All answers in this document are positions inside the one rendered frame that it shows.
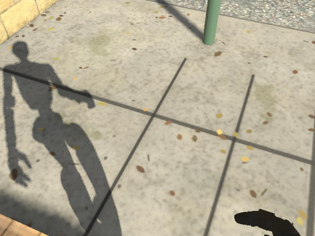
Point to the robot right hand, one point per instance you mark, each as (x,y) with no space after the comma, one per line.
(267,221)

